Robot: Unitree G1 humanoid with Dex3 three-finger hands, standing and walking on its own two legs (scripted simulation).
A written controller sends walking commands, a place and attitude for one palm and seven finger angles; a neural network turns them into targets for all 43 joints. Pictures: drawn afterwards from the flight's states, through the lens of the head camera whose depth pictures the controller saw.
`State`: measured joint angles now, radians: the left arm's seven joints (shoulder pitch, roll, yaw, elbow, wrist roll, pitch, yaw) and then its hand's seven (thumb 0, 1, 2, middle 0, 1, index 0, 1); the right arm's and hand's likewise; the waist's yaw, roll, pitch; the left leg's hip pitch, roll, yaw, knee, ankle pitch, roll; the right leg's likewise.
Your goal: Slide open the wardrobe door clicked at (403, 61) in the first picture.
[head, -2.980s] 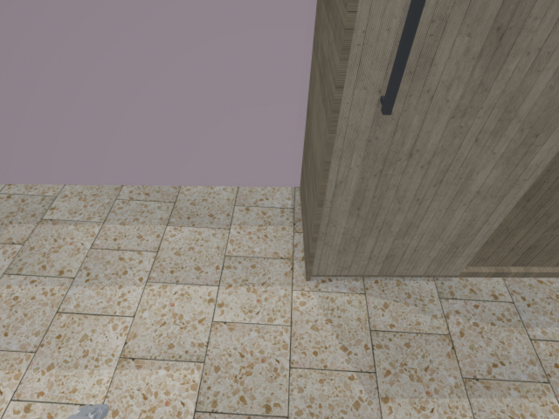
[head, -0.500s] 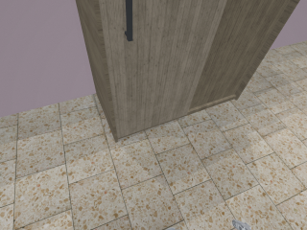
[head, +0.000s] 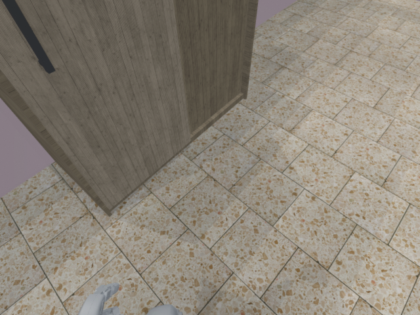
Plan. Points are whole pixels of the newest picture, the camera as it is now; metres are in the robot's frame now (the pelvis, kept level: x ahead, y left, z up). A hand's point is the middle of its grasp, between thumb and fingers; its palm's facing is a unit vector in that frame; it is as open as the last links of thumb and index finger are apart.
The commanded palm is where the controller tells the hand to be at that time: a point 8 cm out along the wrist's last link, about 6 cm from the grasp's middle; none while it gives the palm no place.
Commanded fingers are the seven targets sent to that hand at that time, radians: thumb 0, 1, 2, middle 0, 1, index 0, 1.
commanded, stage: walk to a spot facing it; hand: left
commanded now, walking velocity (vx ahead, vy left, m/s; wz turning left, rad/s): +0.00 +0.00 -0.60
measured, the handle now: (18, 20) +0.70 +0.46 +0.20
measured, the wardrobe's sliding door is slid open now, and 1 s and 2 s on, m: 0.00 0.00 0.00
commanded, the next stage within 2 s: turn to face it in 1.56 s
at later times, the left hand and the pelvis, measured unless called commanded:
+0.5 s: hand out of the picture +0.11 +0.23 -0.16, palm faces -0.24 -0.95 -0.19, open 7.4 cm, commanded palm none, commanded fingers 0.00 0.90 0.90 -0.20 -0.30 -0.20 -0.30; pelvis +0.00 +0.04 +0.02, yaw -18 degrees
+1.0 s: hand (186, 284) +0.20 +0.07 -0.15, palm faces -0.51 -0.83 -0.21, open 7.3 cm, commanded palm none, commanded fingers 0.00 0.90 0.90 -0.20 -0.30 -0.20 -0.30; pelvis +0.07 -0.07 +0.02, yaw -33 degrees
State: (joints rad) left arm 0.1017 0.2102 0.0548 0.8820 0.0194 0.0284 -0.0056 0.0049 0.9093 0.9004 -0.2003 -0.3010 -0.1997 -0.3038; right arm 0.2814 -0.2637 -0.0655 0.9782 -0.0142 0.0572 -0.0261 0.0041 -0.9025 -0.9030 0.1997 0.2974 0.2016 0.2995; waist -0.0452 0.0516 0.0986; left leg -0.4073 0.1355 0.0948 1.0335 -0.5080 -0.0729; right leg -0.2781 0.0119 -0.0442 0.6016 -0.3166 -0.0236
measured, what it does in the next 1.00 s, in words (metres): walks ahead, turning right: left foot, then right foot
